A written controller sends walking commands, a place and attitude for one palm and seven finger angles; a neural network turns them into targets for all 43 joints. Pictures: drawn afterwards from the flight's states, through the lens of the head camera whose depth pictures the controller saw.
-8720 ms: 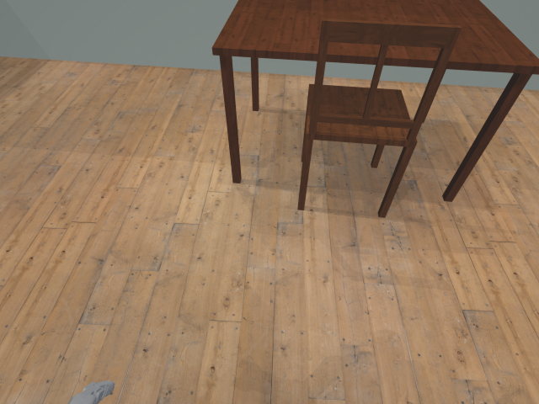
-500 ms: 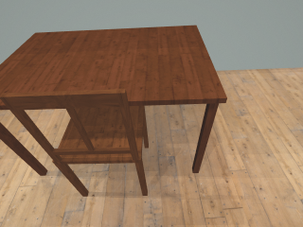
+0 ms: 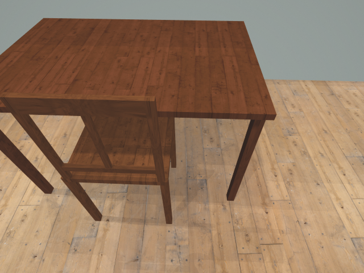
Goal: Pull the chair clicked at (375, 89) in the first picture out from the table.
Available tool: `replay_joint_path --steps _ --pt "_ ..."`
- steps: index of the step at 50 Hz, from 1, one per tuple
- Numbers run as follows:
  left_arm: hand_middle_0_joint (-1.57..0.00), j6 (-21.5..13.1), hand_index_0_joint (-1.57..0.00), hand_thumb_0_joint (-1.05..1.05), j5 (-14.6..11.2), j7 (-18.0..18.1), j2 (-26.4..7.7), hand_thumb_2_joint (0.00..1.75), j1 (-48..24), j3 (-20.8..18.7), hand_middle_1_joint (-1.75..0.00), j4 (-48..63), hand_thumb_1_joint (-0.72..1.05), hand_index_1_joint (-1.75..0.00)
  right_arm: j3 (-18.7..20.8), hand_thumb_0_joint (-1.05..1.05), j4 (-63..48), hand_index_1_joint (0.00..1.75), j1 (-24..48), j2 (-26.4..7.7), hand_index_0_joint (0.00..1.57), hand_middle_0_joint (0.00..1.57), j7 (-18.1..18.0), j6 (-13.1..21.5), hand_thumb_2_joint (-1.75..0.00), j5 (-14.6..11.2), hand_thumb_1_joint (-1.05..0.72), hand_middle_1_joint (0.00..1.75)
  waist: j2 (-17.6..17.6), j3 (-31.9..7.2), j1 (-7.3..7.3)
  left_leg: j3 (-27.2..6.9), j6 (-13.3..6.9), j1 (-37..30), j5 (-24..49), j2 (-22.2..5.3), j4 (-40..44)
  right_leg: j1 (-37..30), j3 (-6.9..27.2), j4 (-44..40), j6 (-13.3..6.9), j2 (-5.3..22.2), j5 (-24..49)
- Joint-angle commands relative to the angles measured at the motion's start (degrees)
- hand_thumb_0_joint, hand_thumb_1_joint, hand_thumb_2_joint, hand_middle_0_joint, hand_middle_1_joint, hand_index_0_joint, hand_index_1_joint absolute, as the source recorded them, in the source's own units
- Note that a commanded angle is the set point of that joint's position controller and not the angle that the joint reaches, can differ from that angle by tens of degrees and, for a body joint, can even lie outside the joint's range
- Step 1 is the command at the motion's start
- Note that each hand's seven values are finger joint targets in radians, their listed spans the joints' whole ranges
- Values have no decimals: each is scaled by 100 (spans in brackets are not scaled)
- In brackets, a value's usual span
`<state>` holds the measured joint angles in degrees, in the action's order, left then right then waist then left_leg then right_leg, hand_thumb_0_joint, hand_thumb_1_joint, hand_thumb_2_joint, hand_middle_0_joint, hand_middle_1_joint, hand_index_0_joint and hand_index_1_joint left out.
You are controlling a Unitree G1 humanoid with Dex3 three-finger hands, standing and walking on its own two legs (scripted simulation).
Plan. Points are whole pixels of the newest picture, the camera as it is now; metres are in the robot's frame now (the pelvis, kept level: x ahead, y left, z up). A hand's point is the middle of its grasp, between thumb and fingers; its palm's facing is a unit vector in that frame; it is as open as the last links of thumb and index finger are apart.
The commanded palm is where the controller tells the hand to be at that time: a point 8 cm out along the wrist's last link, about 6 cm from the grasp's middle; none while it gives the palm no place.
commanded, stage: look again from close up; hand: left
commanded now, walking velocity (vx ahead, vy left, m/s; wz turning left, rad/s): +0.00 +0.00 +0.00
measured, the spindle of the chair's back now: (98, 143) +0.50 +0.31 -0.09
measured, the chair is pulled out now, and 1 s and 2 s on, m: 0.00 0.00 0.00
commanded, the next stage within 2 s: shuffle to correct the standing spot in 1.64 s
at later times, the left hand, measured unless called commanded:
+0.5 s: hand out of the picture +0.01 +0.24 -0.18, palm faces +0.02 -0.98 -0.20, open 7.4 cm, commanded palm none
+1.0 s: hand out of the picture +0.02 +0.21 -0.18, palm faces +0.02 -0.99 -0.17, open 7.3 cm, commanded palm none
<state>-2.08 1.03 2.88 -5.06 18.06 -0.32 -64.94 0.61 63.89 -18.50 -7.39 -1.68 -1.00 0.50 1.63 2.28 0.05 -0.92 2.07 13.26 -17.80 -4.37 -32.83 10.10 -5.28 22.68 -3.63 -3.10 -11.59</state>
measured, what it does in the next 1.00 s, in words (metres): shifts its weight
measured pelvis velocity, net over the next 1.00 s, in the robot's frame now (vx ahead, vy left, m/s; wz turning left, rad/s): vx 0.03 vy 0.05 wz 0.00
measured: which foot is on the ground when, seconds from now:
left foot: down 0.00-1.00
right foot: down 0.00-1.00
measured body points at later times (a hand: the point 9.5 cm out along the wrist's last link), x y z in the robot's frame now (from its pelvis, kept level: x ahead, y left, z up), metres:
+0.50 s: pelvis +0.01 +0.06 +0.00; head +0.02 +0.06 +0.45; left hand +0.01 +0.29 -0.16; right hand +0.00 -0.15 -0.16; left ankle -0.01 +0.14 -0.74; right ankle +0.01 -0.07 -0.74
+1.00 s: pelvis +0.03 +0.05 +0.00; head +0.04 +0.06 +0.45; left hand +0.02 +0.27 -0.17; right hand +0.02 -0.17 -0.16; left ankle -0.01 +0.14 -0.74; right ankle +0.01 -0.07 -0.74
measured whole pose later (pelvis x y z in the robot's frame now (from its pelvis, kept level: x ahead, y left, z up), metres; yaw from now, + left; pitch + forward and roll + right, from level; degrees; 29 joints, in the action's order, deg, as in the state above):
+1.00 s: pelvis +0.03 +0.05 +0.00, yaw +0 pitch -1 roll +0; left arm -0.8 0.8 2.3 -7.8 16.7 0.8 -64.2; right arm -1.2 65.5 -15.3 -8.1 -2.0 1.6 0.4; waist -0.9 2.4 -0.2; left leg 4.1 -2.6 7.5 -16.7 1.7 -24.9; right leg 10.1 -2.9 26.8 0.6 2.0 -15.7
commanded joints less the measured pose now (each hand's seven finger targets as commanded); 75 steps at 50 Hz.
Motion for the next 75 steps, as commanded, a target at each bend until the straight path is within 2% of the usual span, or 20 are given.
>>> replay_joint_path --steps 1,2,4,5,6,7,9,10,13,17,19,23,35,40,42,51,55,66,71,75 --pt "-20 -112 -20 0 58 21 -1070 90 172 -203 -30 459 90 -30 69 0 -499 30 -327 -171 20 20 34 127 -90 -7 -90 30 -188 -300 139 250 -150 212 -399 154 -601 241 1196 -599 -367 1629 839" --pt "-20 -76 -20 0 59 10 -1056 90 89 -203 -30 512 90 -30 61 0 -522 30 -418 -181 20 20 39 147 -90 7 -90 30 -413 -278 179 308 -151 0 -219 208 -215 434 1091 -577 -370 1505 148" --pt "-20 -7 -20 0 32 -9 -939 90 17 -176 -30 544 90 -30 48 0 -468 30 -583 -194 20 20 47 197 -90 36 -90 30 -491 -57 218 253 -180 -388 280 227 436 949 895 -414 -163 1199 -1039" --pt "-20 25 -20 0 5 -16 -791 90 22 -145 -30 536 90 -30 48 0 -477 30 -623 -315 20 20 35 228 -90 53 -90 30 -263 167 212 44 -247 -266 294 101 667 1112 867 -247 -44 1052 -1237" --pt "-20 48 -20 0 -19 -24 -677 90 107 -125 -30 519 90 -30 46 0 -482 30 -612 -442 20 20 17 266 -90 81 -90 30 -43 301 142 -278 -370 66 235 -201 985 1025 795 -87 61 849 -1153" --pt "-20 49 -20 0 -22 -29 -595 90 187 -111 -30 525 90 -30 49 0 -528 30 -524 -551 20 20 -2 282 -90 98 -90 30 49 374 50 -439 -467 402 186 -375 1163 740 710 22 99 723 -794" --pt "-20 122 -20 0 14 -52 -657 90 234 -84 -30 506 90 -30 33 0 -553 30 -223 -610 20 20 -4 303 -90 80 -90 30 891 494 -88 -763 -530 863 -198 -429 1735 278 414 375 190 636 -529" --pt "-20 127 -20 0 28 -66 -673 90 292 -74 -30 499 90 -30 27 0 -604 30 -132 -655 20 20 -14 309 -90 63 -90 30 715 567 -119 -802 -556 944 -308 -421 1820 226 411 403 208 620 -411" --pt "-20 117 -20 0 13 -97 -696 90 321 -43 -30 449 90 -30 16 0 -597 30 -157 -719 20 20 -32 342 -90 51 -90 30 130 453 -121 -719 -556 722 -179 -326 1813 176 469 302 212 709 -149" --pt "-20 117 -20 0 -2 -100 -763 90 242 -33 -30 462 90 -30 -6 0 -507 30 -211 -754 20 20 -39 368 -90 45 -90 30 44 223 -92 -631 -550 357 377 -290 1732 156 494 276 241 777 4" --pt "-20 111 -20 0 -2 -95 -777 90 231 -35 -30 463 90 -30 -30 0 -463 30 -239 -716 20 20 -44 374 -90 37 -90 30 -253 117 -82 -538 -558 226 741 -275 1615 79 487 246 245 821 130" --pt "-20 106 -20 0 -28 -84 -816 90 241 -26 -30 415 90 -30 -57 0 -354 30 -219 -741 20 20 -43 381 -90 33 -90 30 -153 -62 -61 -381 -525 -24 1245 -189 1428 10 543 233 258 896 326" --pt "-20 117 -20 0 -35 -41 -797 90 282 -7 -30 263 90 -30 -90 0 -67 30 -145 -638 20 20 -70 361 -90 14 -90 30 -11 62 -47 -194 -491 -239 1943 -143 1238 -45 588 245 262 934 733" --pt "-20 117 -20 0 -36 -39 -786 90 300 5 -30 222 90 -30 -98 0 -7 30 -105 -621 20 20 -75 349 -90 7 -90 30 -134 135 -47 -166 -488 -246 1802 -139 1241 -47 637 195 254 944 785" --pt "-20 104 -20 0 -35 -38 -781 90 327 3 -30 209 90 -30 -95 0 21 30 -108 -618 20 20 -72 351 -90 11 -90 30 -212 37 -41 -158 -481 -314 1802 -129 1222 -81 648 194 246 962 887" --pt "-20 81 -20 0 -38 -33 -800 90 339 3 -30 200 90 -30 -96 0 87 30 -71 -591 20 20 -75 351 -90 2 -90 30 -157 37 -47 -123 -461 -381 1872 -131 1203 -114 684 144 227 991 1092" --pt "-20 83 -20 0 -36 -41 -787 90 337 10 -30 189 90 -30 -101 0 105 30 -48 -567 20 20 -69 329 -90 -2 -90 30 -201 199 -53 -117 -447 -256 1494 -119 1272 -54 725 40 218 985 927" --pt "-20 44 -20 0 -40 -45 -818 90 382 5 -30 207 90 -30 -92 0 157 30 -91 -521 20 20 -58 340 -90 -6 -90 30 -189 32 -55 -116 -426 -318 1443 -110 1276 -145 762 -29 186 1008 1018" --pt "-20 55 -20 0 -38 -49 -780 90 385 9 -30 194 90 -30 -90 0 174 30 -101 -483 20 20 -56 317 -90 -5 -90 30 -179 238 -54 -115 -410 -213 1192 -106 1341 -17 766 -103 184 985 756" --pt "-20 54 -20 0 -38 -52 -763 90 409 15 -30 195 90 -30 -93 0 172 30 -120 -473 20 20 -54 316 -90 -7 -90 30 -147 224 -56 -128 -416 -202 1130 -105 1365 -14 779 -142 178 974 652"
